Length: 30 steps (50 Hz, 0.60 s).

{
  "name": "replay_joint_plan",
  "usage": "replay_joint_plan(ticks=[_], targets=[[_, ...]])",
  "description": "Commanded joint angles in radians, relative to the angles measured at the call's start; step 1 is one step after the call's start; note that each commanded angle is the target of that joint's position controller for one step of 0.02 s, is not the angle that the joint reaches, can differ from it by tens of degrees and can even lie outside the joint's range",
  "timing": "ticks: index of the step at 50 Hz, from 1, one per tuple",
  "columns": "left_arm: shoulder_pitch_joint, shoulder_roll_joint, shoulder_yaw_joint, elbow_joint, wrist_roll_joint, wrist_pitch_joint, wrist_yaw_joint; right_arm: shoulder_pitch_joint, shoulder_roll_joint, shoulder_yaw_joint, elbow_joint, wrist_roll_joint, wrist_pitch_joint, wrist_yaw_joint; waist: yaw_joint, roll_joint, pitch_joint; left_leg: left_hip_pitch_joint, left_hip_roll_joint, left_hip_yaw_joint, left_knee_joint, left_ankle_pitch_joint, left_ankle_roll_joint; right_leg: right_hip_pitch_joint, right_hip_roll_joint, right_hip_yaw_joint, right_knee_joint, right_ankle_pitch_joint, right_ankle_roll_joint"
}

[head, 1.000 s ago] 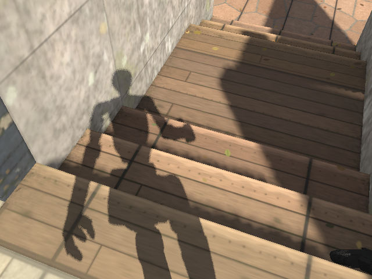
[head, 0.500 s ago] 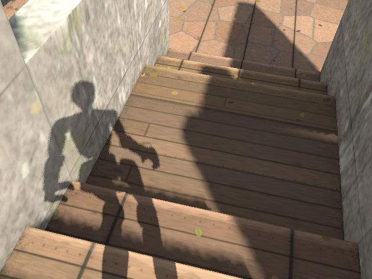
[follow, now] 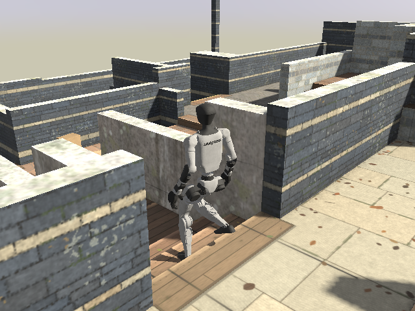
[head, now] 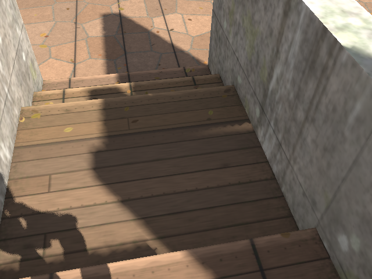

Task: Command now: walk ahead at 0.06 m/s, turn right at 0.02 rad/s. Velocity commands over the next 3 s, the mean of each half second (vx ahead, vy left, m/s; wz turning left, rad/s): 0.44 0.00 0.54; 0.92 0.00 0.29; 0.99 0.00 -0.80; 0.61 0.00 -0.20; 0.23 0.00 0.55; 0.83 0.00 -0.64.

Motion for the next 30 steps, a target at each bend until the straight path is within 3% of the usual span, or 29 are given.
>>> replay_joint_plan(ticks=[1,2,3,4,5,6,7,8,9,11,12,13,14,15,16,17,18,19,20,21,22,23,25,26,28,30], targets=[[-0.212,0.000,0.001,-0.156,0.025,0.045,0.045,0.090,-0.143,-0.032,-0.026,0.052,-0.011,-0.050,-0.064,0.086,-0.050,0.267,0.433,-0.384,-0.222,0.720,0.410,-0.342,-0.100,0.003,0.155,0.196,-0.014],[-0.152,-0.001,-0.006,-0.154,0.018,0.079,0.050,0.036,-0.135,0.002,-0.030,0.028,-0.001,-0.057,0.006,0.097,-0.035,-0.005,0.338,-0.315,-0.227,0.625,0.328,-0.119,-0.119,-0.066,0.039,0.292,-0.018],[-0.100,-0.009,-0.005,-0.129,0.010,0.097,0.046,-0.014,-0.146,0.005,-0.043,0.004,0.007,-0.056,0.049,0.115,-0.039,-0.108,0.266,-0.258,-0.238,0.570,0.291,-0.014,-0.113,-0.139,0.016,0.316,-0.028],[-0.143,-0.016,-0.007,-0.148,0.017,0.110,0.048,-0.031,-0.204,-0.011,-0.061,-0.001,0.011,-0.057,0.045,0.147,-0.027,-0.137,0.235,-0.271,-0.252,0.580,0.286,-0.004,-0.096,-0.186,0.061,0.320,-0.039],[-0.181,-0.014,-0.006,-0.169,0.029,0.114,0.049,-0.026,-0.235,-0.024,-0.069,-0.007,0.017,-0.056,0.033,0.171,-0.039,-0.112,0.215,-0.287,-0.247,0.575,0.285,-0.032,-0.087,-0.207,0.102,0.316,-0.044],[0.023,-0.062,-0.058,-0.210,0.034,0.078,0.007,0.085,-0.274,-0.050,-0.010,-0.100,-0.043,-0.025,0.086,0.183,0.035,-0.165,0.216,-0.407,-0.255,0.184,0.301,-0.097,-0.143,-0.161,0.085,0.274,-0.004],[0.031,-0.034,-0.054,-0.185,0.042,0.062,-0.012,0.140,-0.279,-0.061,0.018,-0.104,-0.063,-0.025,0.051,0.114,0.036,-0.111,0.218,-0.449,-0.290,-0.155,0.270,-0.140,-0.151,-0.162,0.067,0.198,-0.002],[0.015,-0.026,-0.053,-0.192,0.054,0.046,-0.026,0.171,-0.279,-0.063,0.044,-0.086,-0.071,-0.036,0.023,0.134,0.024,-0.073,0.225,-0.510,-0.290,-0.326,0.233,-0.169,-0.146,-0.166,0.035,0.141,-0.003],[-0.027,-0.018,-0.048,-0.216,0.057,0.028,-0.037,0.170,-0.273,-0.061,0.058,-0.072,-0.076,-0.049,0.010,0.154,0.014,-0.059,0.218,-0.542,-0.293,-0.374,0.203,-0.155,-0.136,-0.175,-0.018,0.087,-0.011],[-0.125,0.011,-0.033,-0.277,0.049,0.001,-0.052,0.077,-0.284,-0.064,0.018,-0.044,-0.076,-0.068,0.009,0.174,-0.034,-0.150,0.178,-0.452,-0.319,-0.276,0.147,0.054,-0.097,-0.244,-0.246,-0.027,-0.048],[-0.132,0.038,-0.022,-0.295,0.040,-0.006,-0.057,-0.027,-0.321,-0.075,-0.033,-0.033,-0.072,-0.071,0.037,0.193,-0.046,-0.240,0.139,-0.385,-0.343,-0.194,0.129,0.221,-0.070,-0.276,-0.436,-0.032,-0.071],[-0.116,0.066,-0.010,-0.294,0.030,-0.014,-0.066,-0.110,-0.357,-0.088,-0.081,-0.031,-0.066,-0.069,0.054,0.206,-0.057,-0.289,0.118,-0.357,-0.377,-0.122,0.147,0.345,-0.028,-0.298,-0.613,-0.027,-0.087],[-0.035,0.089,0.002,-0.267,0.011,-0.029,-0.068,-0.149,-0.348,-0.093,-0.101,-0.023,-0.060,-0.050,0.088,0.209,-0.084,-0.319,0.128,-0.404,-0.368,-0.141,0.161,0.464,-0.014,-0.208,-0.891,-0.090,-0.139],[0.115,0.086,0.024,-0.192,0.017,-0.059,-0.060,-0.138,-0.236,-0.054,-0.102,-0.041,-0.049,-0.028,0.152,0.045,-0.147,-0.435,0.110,-0.435,-0.106,-0.283,0.201,0.665,-0.050,-0.006,-1.080,-0.012,-0.212],[0.339,0.263,0.092,-0.119,-0.011,0.001,-0.028,-0.417,-0.090,-0.062,-0.284,0.065,-0.008,-0.049,0.310,-0.366,-0.019,-1.179,-0.112,-0.162,0.326,-0.409,0.030,1.039,-0.528,0.673,-1.340,-0.311,-0.295],[0.466,0.211,0.091,-0.063,-0.032,-0.012,0.031,-0.649,-0.123,-0.072,-0.325,-0.030,-0.027,-0.061,0.380,-0.003,0.130,-1.386,-0.078,-0.506,0.539,-0.435,0.090,0.918,-0.644,1.101,-1.455,0.092,-0.343],[0.275,0.181,0.067,-0.060,0.008,-0.028,0.044,-0.542,-0.060,-0.069,-0.308,-0.003,-0.039,-0.068,0.199,0.092,0.149,-1.351,-0.099,-0.561,0.594,-0.299,0.100,0.871,-0.674,1.034,-1.440,0.330,-0.331],[0.143,0.143,0.065,-0.068,0.036,-0.036,0.037,-0.386,-0.079,-0.073,-0.251,0.000,-0.019,-0.070,0.069,0.104,0.110,-1.131,-0.089,-0.501,0.649,-0.198,0.089,0.720,-0.624,0.806,-1.381,0.493,-0.251],[-0.018,0.087,0.049,-0.074,0.049,-0.037,0.016,-0.260,-0.088,-0.081,-0.212,0.004,0.014,-0.064,-0.039,0.053,0.105,-0.903,-0.086,-0.413,0.670,-0.078,0.056,0.487,-0.546,0.531,-1.324,0.483,-0.191],[-0.149,0.010,0.025,-0.096,0.048,-0.037,-0.004,-0.191,-0.089,-0.083,-0.177,0.011,0.059,-0.063,-0.119,0.029,0.142,-0.661,-0.099,-0.300,0.712,0.070,0.001,0.189,-0.440,0.274,-1.304,0.488,-0.134],[-0.224,-0.027,0.014,-0.113,0.035,-0.038,-0.017,-0.132,-0.093,-0.089,-0.159,0.025,0.103,-0.044,-0.166,-0.007,0.114,-0.459,-0.102,-0.216,0.733,0.240,-0.040,0.007,-0.371,0.116,-1.340,0.389,-0.113],[-0.245,-0.021,0.017,-0.114,0.018,-0.044,-0.023,-0.109,-0.097,-0.092,-0.155,0.030,0.137,-0.024,-0.182,-0.037,0.102,-0.374,-0.093,-0.179,0.748,0.367,-0.059,-0.051,-0.358,0.049,-1.374,0.303,-0.113],[-0.163,0.047,0.040,-0.090,0.006,-0.061,-0.019,-0.141,-0.117,-0.092,-0.146,0.025,0.158,0.001,-0.142,0.017,0.111,-0.371,-0.055,-0.150,0.705,0.517,-0.039,0.048,-0.375,-0.013,-1.399,0.277,-0.109],[-0.094,0.085,0.053,-0.071,0.011,-0.065,-0.016,-0.178,-0.132,-0.094,-0.147,0.016,0.155,0.009,-0.105,0.036,0.118,-0.404,-0.040,-0.122,0.659,0.545,-0.017,0.152,-0.386,-0.040,-1.400,0.307,-0.111],[0.078,0.122,0.069,-0.013,0.026,-0.070,-0.009,-0.301,-0.135,-0.091,-0.159,-0.003,0.146,0.014,-0.007,0.040,0.145,-0.471,-0.027,-0.066,0.565,0.543,0.035,0.372,-0.400,-0.102,-1.393,0.381,-0.115],[0.203,0.119,0.077,0.034,0.046,-0.062,0.005,-0.410,-0.114,-0.082,-0.163,0.005,0.147,0.021,0.088,-0.008,0.191,-0.548,-0.021,-0.013,0.435,0.456,0.049,0.584,-0.414,-0.159,-1.385,0.477,-0.120]])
